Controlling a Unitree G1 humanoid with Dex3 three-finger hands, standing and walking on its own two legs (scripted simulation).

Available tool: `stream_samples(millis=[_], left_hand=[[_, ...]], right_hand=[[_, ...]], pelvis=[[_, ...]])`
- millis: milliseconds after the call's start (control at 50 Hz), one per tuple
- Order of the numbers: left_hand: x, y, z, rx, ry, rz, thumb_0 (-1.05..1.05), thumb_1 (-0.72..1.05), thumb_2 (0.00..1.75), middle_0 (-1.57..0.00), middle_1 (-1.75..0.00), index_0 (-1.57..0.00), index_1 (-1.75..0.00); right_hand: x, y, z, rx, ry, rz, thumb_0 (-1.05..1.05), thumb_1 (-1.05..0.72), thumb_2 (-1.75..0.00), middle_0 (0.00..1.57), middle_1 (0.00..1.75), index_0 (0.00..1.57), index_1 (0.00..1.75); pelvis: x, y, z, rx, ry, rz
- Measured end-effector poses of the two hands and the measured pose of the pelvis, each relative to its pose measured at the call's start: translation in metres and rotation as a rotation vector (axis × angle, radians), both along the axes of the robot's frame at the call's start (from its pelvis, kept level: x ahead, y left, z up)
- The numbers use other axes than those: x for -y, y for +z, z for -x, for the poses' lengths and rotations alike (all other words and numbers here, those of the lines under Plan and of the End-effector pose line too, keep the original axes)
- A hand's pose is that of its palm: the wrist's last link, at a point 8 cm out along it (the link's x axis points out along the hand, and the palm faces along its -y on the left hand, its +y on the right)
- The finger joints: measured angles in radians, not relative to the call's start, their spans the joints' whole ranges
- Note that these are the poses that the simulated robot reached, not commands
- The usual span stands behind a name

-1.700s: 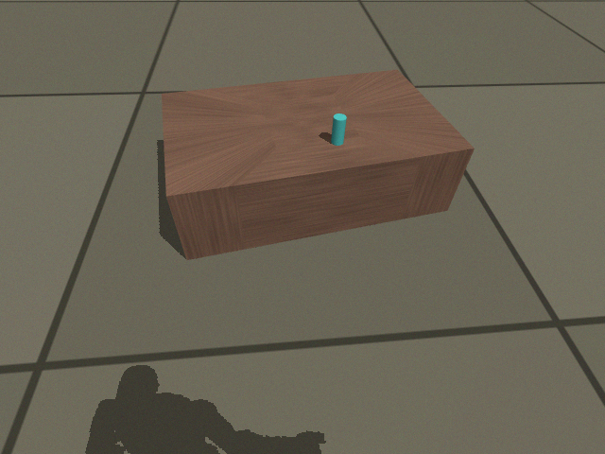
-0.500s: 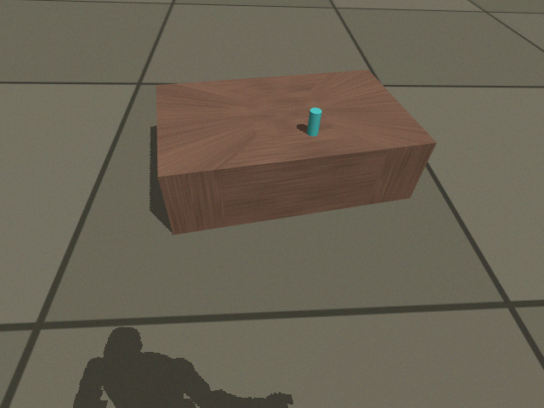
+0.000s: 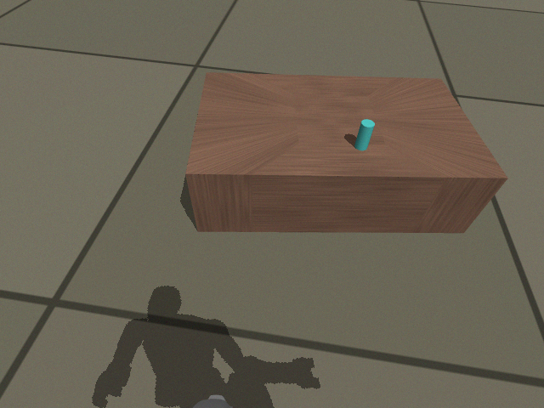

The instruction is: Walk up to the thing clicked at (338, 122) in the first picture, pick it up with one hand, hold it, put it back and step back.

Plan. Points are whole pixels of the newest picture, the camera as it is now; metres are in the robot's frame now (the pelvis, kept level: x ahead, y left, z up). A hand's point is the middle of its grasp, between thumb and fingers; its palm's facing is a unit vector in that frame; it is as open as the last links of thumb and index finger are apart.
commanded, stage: walk up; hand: right
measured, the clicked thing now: (364, 135) +1.17 -0.30 -0.35
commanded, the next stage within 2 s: none
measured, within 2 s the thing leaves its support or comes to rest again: neither
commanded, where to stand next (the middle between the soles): +0.66 -0.16 m, yaw +7 degrees
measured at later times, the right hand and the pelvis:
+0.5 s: hand (483, 355) +0.29 -0.37 -0.16, palm faces -0.07 +0.90 -0.42, open 7.4 cm; pelvis +0.22 -0.08 -0.03, yaw +3 degrees
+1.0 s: hand (472, 254) +0.48 -0.39 -0.12, palm faces -0.09 +0.88 -0.46, open 7.4 cm; pelvis +0.40 -0.11 -0.01, yaw +4 degrees
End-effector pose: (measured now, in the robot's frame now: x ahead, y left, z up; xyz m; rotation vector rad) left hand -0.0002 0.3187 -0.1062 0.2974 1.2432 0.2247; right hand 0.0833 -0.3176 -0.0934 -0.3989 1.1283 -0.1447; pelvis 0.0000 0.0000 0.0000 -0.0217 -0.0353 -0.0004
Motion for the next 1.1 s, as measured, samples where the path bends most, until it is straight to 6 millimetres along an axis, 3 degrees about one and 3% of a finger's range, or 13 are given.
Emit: stream_samples(millis=[80, 140, 240, 320, 400, 480, 560, 660, 740, 800, 900, 1000, 1100], left_hand=[[0.001, -0.024, -0.019, -0.037, 0.025, 0.025, 0.01, 0.90, 0.90, -0.20, -0.30, -0.20, -0.30], [0.006, -0.036, -0.045, -0.057, 0.029, 0.035, 0.01, 0.91, 0.90, -0.20, -0.30, -0.20, -0.30], [0.016, -0.026, -0.111, 0.008, -0.018, 0.044, 0.01, 0.91, 0.90, -0.20, -0.30, -0.20, -0.30], [0.022, -0.013, -0.162, 0.060, -0.048, 0.028, 0.01, 0.91, 0.90, -0.20, -0.30, -0.20, -0.30], [0.033, -0.001, -0.210, 0.084, -0.063, -0.016, 0.01, 0.91, 0.90, -0.20, -0.30, -0.20, -0.30], [0.046, 0.004, -0.249, 0.126, -0.050, -0.084, 0.01, 0.91, 0.90, -0.20, -0.30, -0.20, -0.30], [0.066, 0.012, -0.268, 0.144, -0.003, -0.093, 0.01, 0.91, 0.90, -0.20, -0.30, -0.20, -0.30], [0.085, 0.013, -0.282, 0.079, 0.024, -0.061, 0.01, 0.91, 0.90, -0.20, -0.30, -0.20, -0.30], [0.093, -0.001, -0.296, 0.042, 0.040, -0.019, 0.01, 0.91, 0.90, -0.20, -0.30, -0.20, -0.30], [0.094, -0.021, -0.315, 0.024, 0.041, 0.011, 0.01, 0.90, 0.90, -0.20, -0.30, -0.20, -0.30], [0.104, -0.035, -0.367, 0.015, 0.017, 0.042, 0.01, 0.91, 0.90, -0.20, -0.30, -0.20, -0.30], [0.115, -0.024, -0.425, 0.075, -0.015, 0.049, 0.01, 0.91, 0.90, -0.20, -0.30, -0.20, -0.30], [0.130, -0.009, -0.478, 0.104, -0.043, 0.024, 0.01, 0.91, 0.90, -0.20, -0.30, -0.20, -0.30]], right_hand=[[-0.008, -0.002, -0.067, 0.067, 0.051, 0.022, 0.01, -0.90, -0.90, 0.20, 0.30, 0.20, 0.30], [-0.011, 0.000, -0.104, 0.142, 0.060, 0.032, 0.01, -0.90, -0.90, 0.21, 0.30, 0.20, 0.30], [-0.003, 0.013, -0.131, 0.171, 0.032, 0.027, 0.01, -0.90, -0.90, 0.21, 0.30, 0.21, 0.30], [0.018, 0.012, -0.145, 0.138, 0.029, 0.030, 0.01, -0.90, -0.90, 0.21, 0.30, 0.21, 0.30], [0.050, 0.001, -0.161, 0.096, 0.003, 0.028, 0.01, -0.89, -0.90, 0.21, 0.30, 0.21, 0.30], [0.087, -0.024, -0.190, 0.041, -0.011, 0.038, 0.01, -0.89, -0.90, 0.21, 0.30, 0.21, 0.30], [0.099, -0.028, -0.231, -0.005, 0.003, 0.035, 0.01, -0.90, -0.90, 0.21, 0.30, 0.20, 0.30], [0.093, -0.015, -0.289, 0.018, 0.061, 0.004, 0.01, -0.90, -0.90, 0.20, 0.30, 0.20, 0.30], [0.083, -0.006, -0.335, 0.040, 0.103, 0.005, 0.01, -0.90, -0.90, 0.20, 0.30, 0.20, 0.30], [0.080, -0.006, -0.365, 0.089, 0.118, 0.027, 0.01, -0.90, -0.90, 0.21, 0.30, 0.20, 0.30], [0.089, 0.004, -0.386, 0.130, 0.062, 0.056, 0.01, -0.90, -0.90, 0.21, 0.30, 0.21, 0.30], [0.112, 0.016, -0.391, 0.084, 0.039, 0.080, 0.01, -0.90, -0.90, 0.21, 0.30, 0.21, 0.30], [0.146, 0.011, -0.398, 0.029, 0.014, 0.083, 0.01, -0.89, -0.90, 0.21, 0.30, 0.21, 0.30]], pelvis=[[-0.001, -0.015, -0.038, 0.004, 0.023, -0.008], [-0.002, -0.022, -0.061, 0.013, 0.026, -0.028], [0.008, -0.012, -0.100, 0.015, 0.027, -0.043], [0.023, -0.008, -0.132, 0.010, 0.030, -0.047], [0.045, -0.012, -0.169, 0.005, 0.032, -0.050], [0.072, -0.026, -0.209, 0.005, 0.050, -0.024], [0.085, -0.020, -0.240, 0.000, 0.064, -0.026], [0.094, -0.008, -0.277, -0.013, 0.074, -0.024], [0.096, -0.008, -0.307, -0.013, 0.083, -0.021], [0.092, -0.019, -0.332, -0.006, 0.088, -0.022], [0.097, -0.020, -0.365, 0.013, 0.083, -0.043], [0.111, -0.010, -0.396, 0.013, 0.077, -0.045], [0.134, -0.008, -0.428, 0.009, 0.074, -0.046]])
